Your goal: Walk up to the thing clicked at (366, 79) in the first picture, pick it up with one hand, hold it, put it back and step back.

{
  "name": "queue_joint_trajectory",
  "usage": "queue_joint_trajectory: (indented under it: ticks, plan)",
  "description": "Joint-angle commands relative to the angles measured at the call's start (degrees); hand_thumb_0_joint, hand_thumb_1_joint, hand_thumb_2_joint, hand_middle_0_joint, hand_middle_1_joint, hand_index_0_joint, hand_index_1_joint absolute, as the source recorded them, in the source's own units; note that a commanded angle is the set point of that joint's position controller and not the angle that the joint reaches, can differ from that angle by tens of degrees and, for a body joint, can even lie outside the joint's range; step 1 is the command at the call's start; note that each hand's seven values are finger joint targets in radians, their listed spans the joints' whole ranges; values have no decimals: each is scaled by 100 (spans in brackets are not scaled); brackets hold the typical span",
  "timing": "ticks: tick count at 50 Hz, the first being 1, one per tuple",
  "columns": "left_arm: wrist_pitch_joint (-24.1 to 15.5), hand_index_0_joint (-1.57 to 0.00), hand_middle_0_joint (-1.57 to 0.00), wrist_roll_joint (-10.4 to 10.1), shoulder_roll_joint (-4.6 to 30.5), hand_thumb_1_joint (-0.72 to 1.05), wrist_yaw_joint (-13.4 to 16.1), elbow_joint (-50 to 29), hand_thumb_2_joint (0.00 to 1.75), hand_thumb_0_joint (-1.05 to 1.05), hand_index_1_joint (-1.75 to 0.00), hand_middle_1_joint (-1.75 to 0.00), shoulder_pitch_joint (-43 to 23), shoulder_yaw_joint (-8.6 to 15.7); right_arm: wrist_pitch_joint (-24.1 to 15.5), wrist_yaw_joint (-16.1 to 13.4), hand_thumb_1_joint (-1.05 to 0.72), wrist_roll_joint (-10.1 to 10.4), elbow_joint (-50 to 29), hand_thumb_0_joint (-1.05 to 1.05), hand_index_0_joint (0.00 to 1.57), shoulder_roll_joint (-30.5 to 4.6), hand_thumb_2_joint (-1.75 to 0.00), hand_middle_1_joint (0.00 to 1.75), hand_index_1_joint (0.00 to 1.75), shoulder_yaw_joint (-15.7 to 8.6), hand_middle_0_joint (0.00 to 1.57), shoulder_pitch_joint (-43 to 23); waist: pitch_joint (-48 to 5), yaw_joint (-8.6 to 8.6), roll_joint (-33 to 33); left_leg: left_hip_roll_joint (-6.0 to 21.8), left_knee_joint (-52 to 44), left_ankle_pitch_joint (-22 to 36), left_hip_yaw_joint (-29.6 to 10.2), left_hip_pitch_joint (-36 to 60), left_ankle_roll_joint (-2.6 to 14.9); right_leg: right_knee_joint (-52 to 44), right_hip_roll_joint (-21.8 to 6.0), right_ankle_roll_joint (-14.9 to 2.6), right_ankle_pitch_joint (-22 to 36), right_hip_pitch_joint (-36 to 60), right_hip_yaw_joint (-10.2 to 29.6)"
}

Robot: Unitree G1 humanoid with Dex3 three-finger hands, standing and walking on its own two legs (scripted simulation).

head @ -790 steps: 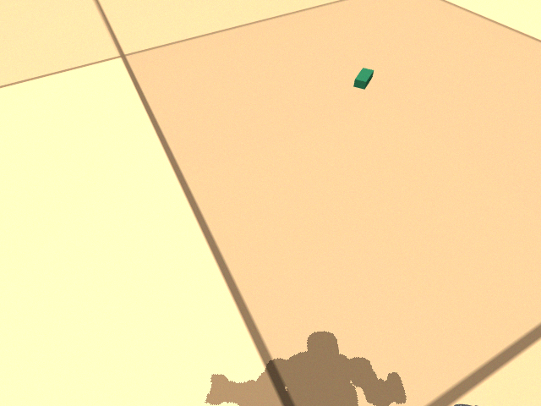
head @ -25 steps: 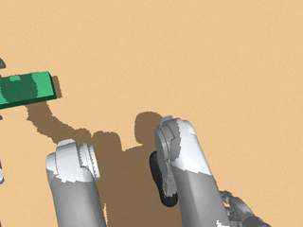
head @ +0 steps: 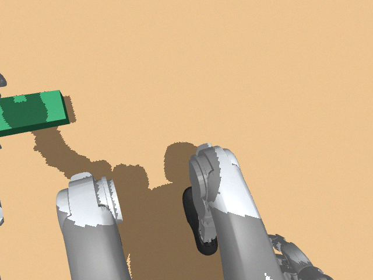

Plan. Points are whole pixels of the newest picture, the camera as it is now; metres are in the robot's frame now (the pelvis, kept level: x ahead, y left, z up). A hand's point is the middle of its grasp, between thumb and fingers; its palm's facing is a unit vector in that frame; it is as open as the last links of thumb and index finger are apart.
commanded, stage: approach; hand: left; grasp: from above
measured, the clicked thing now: (29, 113) +0.50 +0.30 -0.30
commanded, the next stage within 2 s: close in in 0.72 s
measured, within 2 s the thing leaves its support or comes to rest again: neither
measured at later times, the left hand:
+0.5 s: hand (23, 92) +0.50 +0.27 -0.17, palm faces -0.40 -0.05 -0.91, open 13.9 cm
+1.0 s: hand (8, 105) +0.48 +0.30 -0.18, palm faces -0.47 -0.07 -0.88, open 13.6 cm
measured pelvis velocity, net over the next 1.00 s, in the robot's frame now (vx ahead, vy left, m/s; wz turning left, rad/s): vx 0.00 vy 0.00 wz -0.01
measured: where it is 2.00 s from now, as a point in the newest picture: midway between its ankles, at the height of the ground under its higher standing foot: (159, 248)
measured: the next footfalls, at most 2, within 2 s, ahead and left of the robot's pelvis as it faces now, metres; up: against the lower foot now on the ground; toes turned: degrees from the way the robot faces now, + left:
none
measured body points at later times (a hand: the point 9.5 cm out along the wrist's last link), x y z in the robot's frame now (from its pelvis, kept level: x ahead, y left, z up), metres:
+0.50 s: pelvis +0.00 +0.00 +0.00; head +0.25 +0.09 +0.36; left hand +0.52 +0.27 -0.12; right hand +0.04 -0.27 -0.08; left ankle +0.07 +0.13 -0.29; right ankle +0.11 -0.14 -0.29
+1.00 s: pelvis +0.00 +0.00 +0.00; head +0.26 +0.10 +0.35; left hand +0.50 +0.31 -0.13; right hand +0.06 -0.28 -0.08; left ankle +0.07 +0.13 -0.29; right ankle +0.11 -0.14 -0.29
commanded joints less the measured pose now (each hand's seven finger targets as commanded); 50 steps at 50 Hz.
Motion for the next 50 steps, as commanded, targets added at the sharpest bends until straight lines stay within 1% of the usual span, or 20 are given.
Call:
queue_joint_trajectory:
  ticks: [1,2,3,5,6,9,12,14,15,21,28,30,33,37,39,41,42,43,45,50]
  plan:
    - [-61,-7,-8,-107,1438,-56,227,-700,103,0,-103,-102,-1594,138,-19,-77,-90,-19,-58,0,20,-1584,-90,30,30,-490,20,1123,-3582,-74,2155,66,-1518,1024,655,3145,174,-1088,106,-553,1209,1530,-751]
    - [-97,-4,-8,-113,1370,-61,238,-948,111,0,-102,-98,-1754,101,-22,-74,-91,-22,-57,0,20,-1571,-90,30,30,-495,20,1149,-3763,-85,2225,65,-1532,1067,654,3254,169,-1110,113,-549,1261,1595,-749]
    - [-73,-7,-7,-68,1386,-56,239,-839,103,0,-106,-106,-1668,105,-31,-78,-91,-2,-34,0,20,-1600,-90,30,30,-516,20,1186,-3719,-86,2182,63,-1508,1104,646,3259,170,-1099,106,-555,1290,1539,-753]
    - [-107,-9,-8,-107,1380,-53,271,-1211,100,0,-105,-106,-1842,133,-34,-69,-90,-4,-55,0,20,-1587,-90,30,30,-531,20,1201,-3976,-37,2457,64,-1596,1116,634,3436,134,-1053,99,-570,1286,1540,-766]
    - [-77,-8,-8,-112,1090,-54,260,-968,101,0,-105,-106,-1690,-34,-43,-57,-91,14,-58,0,20,-1567,-90,30,30,-551,20,1161,-3771,-94,2434,76,-1628,1011,613,3431,126,-1039,97,-585,1216,1368,-771]
    - [-64,-8,-7,-97,814,-54,316,-1112,100,0,-106,-106,-2174,-239,-70,-72,-90,5,8,0,20,-1578,-90,30,30,-568,20,1238,-3741,-303,2400,94,-1612,808,586,3371,136,-1097,104,-575,1109,1238,-794]
    - [13,-8,-7,-91,592,-53,416,-1030,100,0,-107,-108,-2488,-397,-114,-85,-90,-19,66,0,20,-1579,-90,30,30,-544,20,1349,-3708,-430,2334,98,-1581,804,622,3302,156,-1187,120,-555,1155,1276,-791]
    - [107,-9,-7,-34,620,-52,502,-907,100,0,-107,-108,-2691,-412,-137,-111,-90,-34,79,0,20,-1599,-89,30,30,-515,20,1369,-3786,-469,2359,99,-1601,845,598,3342,151,-1168,119,-559,1190,1244,-803]
    - [182,-8,-7,-28,567,-53,536,-496,100,0,-107,-108,-2688,-462,-168,-111,-91,-45,87,0,20,-1603,-90,30,30,-480,20,1378,-3517,-569,2273,106,-1561,766,602,3186,166,-1167,114,-553,1153,1161,-803]
    - [678,-9,-9,101,976,-52,704,-37,101,0,-106,-107,-2560,-220,-192,-124,-90,-52,-54,0,20,-1614,-90,30,30,-321,20,1359,-3881,-404,2324,80,-1531,1206,711,3226,201,-1141,143,-562,1531,1553,-741]
    - [1071,-12,-13,-275,1337,-51,404,-154,100,0,-100,-99,-1888,41,-160,-100,-91,113,-306,0,20,-1613,-90,30,30,-246,20,1200,-3902,-171,2163,70,-1550,1226,787,2815,261,-1136,145,-546,1523,2016,-632]
    - [1026,-12,-13,-402,1351,-50,219,-412,101,0,-100,-100,-1781,76,-142,-114,-90,150,-349,0,20,-1628,-90,30,30,-290,20,1199,-3796,-164,2071,68,-1567,1075,742,2764,256,-1163,150,-566,1338,1932,-655]
    - [805,-12,-12,-495,1497,-51,-13,-1028,98,0,-100,-100,-2005,85,-86,-140,-91,163,-318,0,20,-1611,-90,30,30,-319,20,1245,-4048,-170,1994,75,-1468,994,781,2665,269,-1238,152,-546,1269,2204,-599]
    - [429,-13,-13,-521,1240,-51,-205,-1189,99,0,-101,-101,-2169,-39,-69,-141,-91,86,-205,0,20,-1630,-90,30,30,-367,20,1479,-3656,-450,1895,76,-1371,853,719,2604,226,-1351,130,-546,1083,2039,-687]
    - [223,-12,-13,-508,1100,-51,-254,-1426,106,0,-105,-104,-2369,-156,-57,-149,-91,65,-132,0,20,-1643,-90,30,30,-392,20,1552,-3793,-480,1925,85,-1300,917,682,2771,209,-1352,127,-539,1153,1978,-714]
    - [89,-13,-14,-503,818,-48,-238,-1358,109,0,-109,-109,-2454,-342,-55,-151,-91,35,-104,0,20,-1686,-90,30,30,-391,20,1600,-3681,-558,2050,93,-1302,1035,643,2978,162,-1320,111,-557,1237,1807,-774]
    - [41,-11,-11,-447,829,-51,-212,-1205,106,0,-108,-108,-2443,-383,-50,-151,-91,18,-102,0,20,-1707,-90,30,30,-388,20,1592,-3567,-596,2055,93,-1291,949,621,2928,152,-1308,120,-576,1150,1701,-812]
    - [-8,-10,-9,-420,865,-53,-162,-1294,102,0,-105,-106,-2478,-377,-35,-152,-91,12,-102,0,20,-1705,-90,30,30,-385,20,1620,-3678,-533,2184,90,-1368,1023,618,3106,135,-1295,110,-571,1209,1736,-823]
    - [-7,-10,-9,-309,888,-52,-72,-809,104,0,-107,-108,-2229,-405,-27,-138,-90,-24,-109,0,20,-1704,-90,30,30,-360,20,1564,-3567,-488,2180,95,-1366,1083,604,3156,123,-1221,120,-581,1242,1626,-861]
    - [61,-12,-11,-74,1260,-47,291,-538,105,0,-109,-110,-2228,-161,-27,-122,-90,-86,-229,0,20,-1743,-90,30,30,-280,20,1429,-3569,-378,2439,100,-1403,1413,600,3364,118,-1087,110,-584,1516,1584,-880]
